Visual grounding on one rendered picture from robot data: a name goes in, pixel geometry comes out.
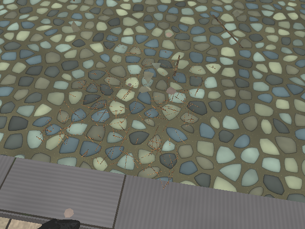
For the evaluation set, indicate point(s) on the left robot hand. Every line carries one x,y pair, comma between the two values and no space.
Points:
61,224

